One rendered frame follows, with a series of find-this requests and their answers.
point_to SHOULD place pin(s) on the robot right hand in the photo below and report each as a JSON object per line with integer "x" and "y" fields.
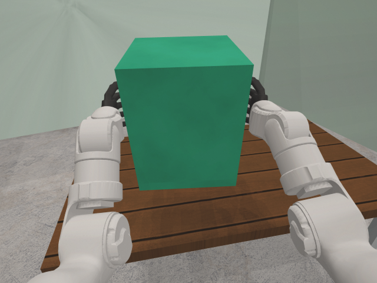
{"x": 256, "y": 95}

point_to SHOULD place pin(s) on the right robot forearm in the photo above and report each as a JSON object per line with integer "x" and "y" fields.
{"x": 303, "y": 169}

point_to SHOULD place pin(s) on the table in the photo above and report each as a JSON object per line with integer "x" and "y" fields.
{"x": 173, "y": 221}

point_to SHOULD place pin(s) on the robot left hand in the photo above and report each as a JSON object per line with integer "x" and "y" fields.
{"x": 110, "y": 99}

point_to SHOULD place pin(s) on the robot right upper arm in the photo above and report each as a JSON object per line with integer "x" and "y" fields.
{"x": 330, "y": 229}

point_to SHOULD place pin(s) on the robot left upper arm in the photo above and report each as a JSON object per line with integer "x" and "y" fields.
{"x": 91, "y": 247}

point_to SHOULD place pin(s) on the carton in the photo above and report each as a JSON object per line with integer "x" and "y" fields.
{"x": 185, "y": 102}

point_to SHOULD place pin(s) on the left robot forearm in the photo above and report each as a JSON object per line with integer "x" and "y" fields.
{"x": 97, "y": 164}

